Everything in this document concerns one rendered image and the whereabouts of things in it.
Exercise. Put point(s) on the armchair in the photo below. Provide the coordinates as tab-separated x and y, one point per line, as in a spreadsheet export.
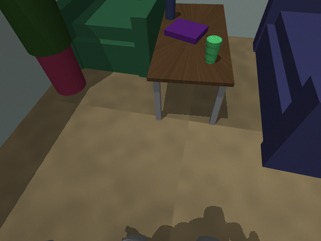
113	35

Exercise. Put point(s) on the sofa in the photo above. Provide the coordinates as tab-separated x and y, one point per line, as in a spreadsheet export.
288	58

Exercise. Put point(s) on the coffee table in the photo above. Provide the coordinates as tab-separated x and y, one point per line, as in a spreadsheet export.
177	61

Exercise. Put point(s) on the potted plant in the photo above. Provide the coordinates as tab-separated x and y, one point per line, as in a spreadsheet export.
41	29

